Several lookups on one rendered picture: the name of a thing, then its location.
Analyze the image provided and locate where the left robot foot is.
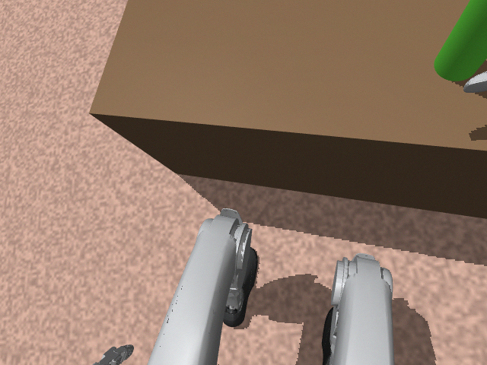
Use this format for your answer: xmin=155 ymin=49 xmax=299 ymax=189
xmin=223 ymin=247 xmax=258 ymax=327

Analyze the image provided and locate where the right robot hand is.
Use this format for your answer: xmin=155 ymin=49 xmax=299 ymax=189
xmin=463 ymin=71 xmax=487 ymax=93

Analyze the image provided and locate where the bottle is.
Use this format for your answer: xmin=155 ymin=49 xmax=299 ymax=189
xmin=434 ymin=0 xmax=487 ymax=81

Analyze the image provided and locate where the left robot hand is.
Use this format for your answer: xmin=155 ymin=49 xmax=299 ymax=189
xmin=93 ymin=344 xmax=134 ymax=365

